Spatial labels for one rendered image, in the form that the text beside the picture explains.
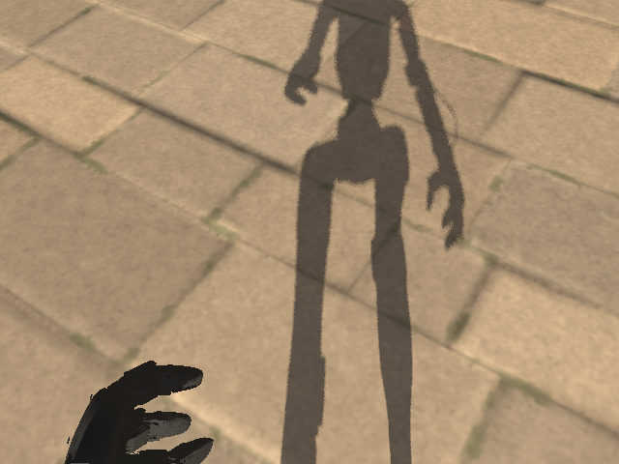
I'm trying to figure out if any robot left hand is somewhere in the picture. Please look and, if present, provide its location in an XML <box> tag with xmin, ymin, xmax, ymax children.
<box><xmin>64</xmin><ymin>361</ymin><xmax>214</xmax><ymax>464</ymax></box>

